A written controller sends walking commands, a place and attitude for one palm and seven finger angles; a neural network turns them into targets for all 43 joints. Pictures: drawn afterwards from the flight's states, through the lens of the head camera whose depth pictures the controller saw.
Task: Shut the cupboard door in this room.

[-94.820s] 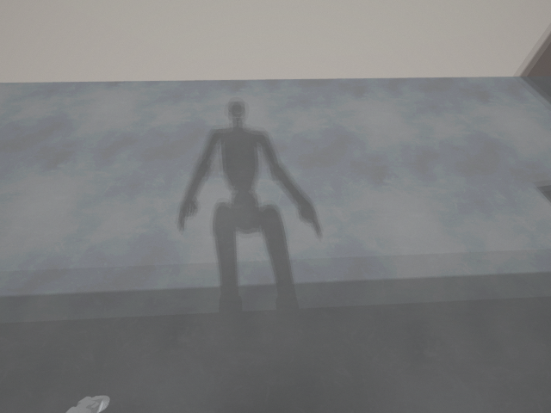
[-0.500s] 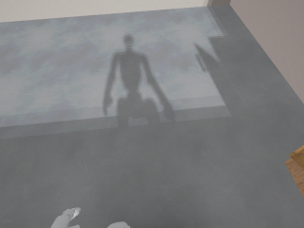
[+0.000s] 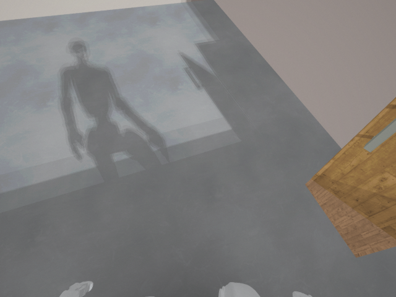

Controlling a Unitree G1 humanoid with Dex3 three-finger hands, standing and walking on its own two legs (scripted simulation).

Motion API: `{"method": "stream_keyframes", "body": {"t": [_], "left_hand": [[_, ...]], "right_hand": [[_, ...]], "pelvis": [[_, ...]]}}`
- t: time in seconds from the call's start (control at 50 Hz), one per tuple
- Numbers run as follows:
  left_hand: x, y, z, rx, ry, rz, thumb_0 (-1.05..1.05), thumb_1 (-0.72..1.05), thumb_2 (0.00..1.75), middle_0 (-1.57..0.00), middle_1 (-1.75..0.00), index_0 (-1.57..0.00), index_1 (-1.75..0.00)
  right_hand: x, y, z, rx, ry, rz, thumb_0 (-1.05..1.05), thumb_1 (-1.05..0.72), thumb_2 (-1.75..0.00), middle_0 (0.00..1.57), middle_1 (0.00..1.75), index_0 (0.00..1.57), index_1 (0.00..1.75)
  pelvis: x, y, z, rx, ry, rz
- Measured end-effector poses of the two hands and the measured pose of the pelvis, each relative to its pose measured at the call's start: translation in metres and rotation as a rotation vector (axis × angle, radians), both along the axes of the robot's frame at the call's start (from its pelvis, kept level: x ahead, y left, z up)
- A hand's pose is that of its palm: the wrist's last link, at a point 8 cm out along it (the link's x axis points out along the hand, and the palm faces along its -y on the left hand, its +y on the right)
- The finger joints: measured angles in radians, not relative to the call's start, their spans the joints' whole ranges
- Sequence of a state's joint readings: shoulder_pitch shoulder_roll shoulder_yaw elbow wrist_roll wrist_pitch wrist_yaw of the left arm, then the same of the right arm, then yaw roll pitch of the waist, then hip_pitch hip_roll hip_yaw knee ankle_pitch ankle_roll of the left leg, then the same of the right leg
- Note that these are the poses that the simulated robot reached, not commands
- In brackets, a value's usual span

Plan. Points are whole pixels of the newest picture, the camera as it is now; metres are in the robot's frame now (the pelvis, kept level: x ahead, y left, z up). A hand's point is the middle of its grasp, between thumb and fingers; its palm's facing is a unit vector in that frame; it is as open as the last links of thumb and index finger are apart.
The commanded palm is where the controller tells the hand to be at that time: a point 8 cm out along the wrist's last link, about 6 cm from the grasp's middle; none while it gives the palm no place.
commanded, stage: turn to face it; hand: left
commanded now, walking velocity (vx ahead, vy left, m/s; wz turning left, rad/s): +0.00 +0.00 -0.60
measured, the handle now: (388, 129) +0.59 -0.52 -0.04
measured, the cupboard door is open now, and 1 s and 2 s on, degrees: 25 25 25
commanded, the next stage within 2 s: take the last steps up to it in 1.12 s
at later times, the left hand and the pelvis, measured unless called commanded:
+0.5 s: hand (138, 269) +0.18 +0.14 -0.17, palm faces -0.29 -0.94 -0.21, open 7.4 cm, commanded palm none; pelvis +0.04 -0.02 -0.01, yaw -17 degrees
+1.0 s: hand (174, 234) +0.27 +0.07 -0.16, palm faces -0.54 -0.80 -0.26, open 7.4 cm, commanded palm none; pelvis +0.06 -0.04 -0.02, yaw -33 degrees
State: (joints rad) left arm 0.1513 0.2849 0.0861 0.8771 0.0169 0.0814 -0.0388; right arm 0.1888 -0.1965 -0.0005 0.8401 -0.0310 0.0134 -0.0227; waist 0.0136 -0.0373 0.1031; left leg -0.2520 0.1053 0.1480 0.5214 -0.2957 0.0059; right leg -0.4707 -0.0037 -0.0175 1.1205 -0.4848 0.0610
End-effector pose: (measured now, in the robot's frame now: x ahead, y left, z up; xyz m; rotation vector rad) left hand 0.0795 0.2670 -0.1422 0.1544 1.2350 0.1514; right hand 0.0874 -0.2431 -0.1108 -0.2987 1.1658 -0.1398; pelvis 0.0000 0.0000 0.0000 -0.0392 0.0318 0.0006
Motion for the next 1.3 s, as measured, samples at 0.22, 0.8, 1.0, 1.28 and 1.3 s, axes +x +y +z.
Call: {"method": "stream_keyframes", "body": {"t": [0.22,0.8,1.0,1.28,1.3], "left_hand": [[0.095,-0.049,0.012,0.062,-0.126,-0.222,0.00,0.91,0.90,-0.20,-0.30,-0.20,-0.30],[0.180,-0.074,0.006,0.004,-0.011,-0.486,0.01,0.91,0.90,-0.20,-0.30,-0.20,-0.30],[0.207,-0.152,0.013,0.039,-0.109,-0.649,0.00,0.91,0.90,-0.20,-0.30,-0.20,-0.30],[0.180,-0.172,0.003,-0.008,0.012,-0.667,0.00,0.90,0.90,-0.20,-0.30,-0.20,-0.30],[0.181,-0.169,-0.001,-0.013,0.023,-0.664,0.00,0.90,0.90,-0.20,-0.30,-0.20,-0.30]], "right_hand": [[-0.072,-0.051,-0.039,0.047,0.118,-0.244,0.01,-0.90,-0.90,0.21,0.30,0.21,0.30],[-0.080,-0.010,-0.001,0.014,0.023,-0.522,0.01,-0.90,-0.90,0.21,0.30,0.21,0.30],[-0.164,-0.020,-0.044,0.111,0.152,-0.716,0.01,-0.90,-0.90,0.21,0.30,0.21,0.30],[-0.129,-0.037,-0.024,0.086,0.080,-0.756,0.01,-0.91,-0.90,0.20,0.30,0.20,0.30],[-0.123,-0.036,-0.022,0.077,0.069,-0.753,0.01,-0.91,-0.90,0.20,0.30,0.20,0.30]], "pelvis": [[0.019,-0.030,-0.019,0.024,-0.015,-0.141],[0.065,-0.006,0.003,-0.006,-0.016,-0.487],[0.056,-0.041,-0.016,0.033,-0.023,-0.580],[0.072,-0.051,-0.002,0.030,-0.017,-0.648],[0.075,-0.050,-0.003,0.026,-0.016,-0.653]]}}
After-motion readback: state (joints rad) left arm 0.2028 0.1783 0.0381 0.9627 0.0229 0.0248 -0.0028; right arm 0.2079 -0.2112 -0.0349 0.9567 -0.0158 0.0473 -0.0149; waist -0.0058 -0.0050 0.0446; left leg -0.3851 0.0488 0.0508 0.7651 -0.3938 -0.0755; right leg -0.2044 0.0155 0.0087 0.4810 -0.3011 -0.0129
